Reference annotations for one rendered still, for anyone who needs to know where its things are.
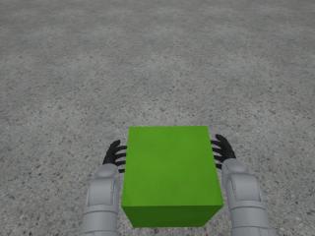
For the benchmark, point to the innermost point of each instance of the right robot hand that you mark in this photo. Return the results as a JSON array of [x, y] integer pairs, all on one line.
[[225, 150]]

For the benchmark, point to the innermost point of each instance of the right robot forearm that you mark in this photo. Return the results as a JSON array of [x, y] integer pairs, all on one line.
[[245, 201]]

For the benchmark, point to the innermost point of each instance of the left robot forearm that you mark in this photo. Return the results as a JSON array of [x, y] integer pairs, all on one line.
[[102, 203]]

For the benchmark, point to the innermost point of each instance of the carton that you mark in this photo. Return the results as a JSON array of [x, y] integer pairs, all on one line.
[[170, 177]]

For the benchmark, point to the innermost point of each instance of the left robot hand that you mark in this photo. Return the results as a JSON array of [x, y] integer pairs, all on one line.
[[111, 155]]

